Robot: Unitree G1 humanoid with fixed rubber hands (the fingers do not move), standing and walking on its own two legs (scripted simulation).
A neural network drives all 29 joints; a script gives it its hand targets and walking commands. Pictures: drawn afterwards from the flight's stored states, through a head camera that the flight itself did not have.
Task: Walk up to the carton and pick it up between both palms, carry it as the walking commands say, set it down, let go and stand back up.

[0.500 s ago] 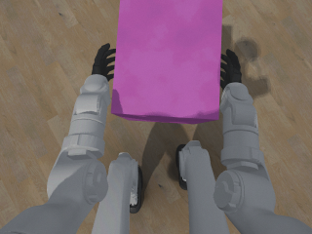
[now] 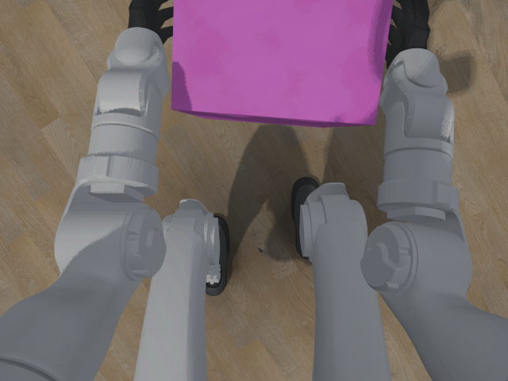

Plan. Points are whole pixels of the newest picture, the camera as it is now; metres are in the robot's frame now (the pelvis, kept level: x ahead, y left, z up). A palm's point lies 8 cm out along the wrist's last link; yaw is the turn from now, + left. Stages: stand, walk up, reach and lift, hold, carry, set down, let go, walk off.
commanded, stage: set down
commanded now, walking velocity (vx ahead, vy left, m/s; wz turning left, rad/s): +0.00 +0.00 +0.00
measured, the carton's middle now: (275, 25) +0.56 -0.08 -0.20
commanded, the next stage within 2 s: none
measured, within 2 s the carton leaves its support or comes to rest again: rests again in 1.38 s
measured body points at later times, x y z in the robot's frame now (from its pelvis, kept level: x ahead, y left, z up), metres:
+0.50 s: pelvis -0.02 +0.00 -0.06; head +0.35 -0.05 +0.18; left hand +0.58 +0.09 -0.20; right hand +0.53 -0.23 -0.22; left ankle +0.08 +0.11 -0.45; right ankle +0.15 -0.13 -0.45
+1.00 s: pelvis +0.00 +0.00 -0.09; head +0.38 -0.05 +0.12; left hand +0.59 +0.08 -0.28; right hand +0.55 -0.24 -0.28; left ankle +0.08 +0.11 -0.45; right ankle +0.15 -0.13 -0.45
